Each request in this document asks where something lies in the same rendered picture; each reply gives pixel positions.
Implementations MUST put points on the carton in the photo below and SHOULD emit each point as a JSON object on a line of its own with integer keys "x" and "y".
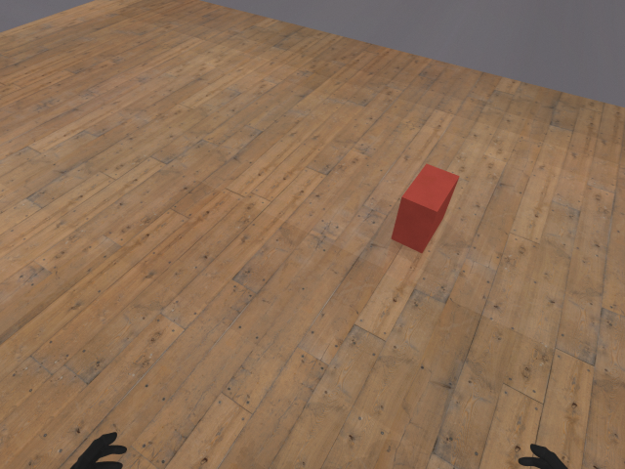
{"x": 422, "y": 207}

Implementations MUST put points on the right robot hand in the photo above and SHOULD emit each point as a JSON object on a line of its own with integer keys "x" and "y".
{"x": 546, "y": 460}

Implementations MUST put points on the left robot hand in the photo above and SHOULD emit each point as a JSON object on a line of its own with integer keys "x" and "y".
{"x": 97, "y": 449}

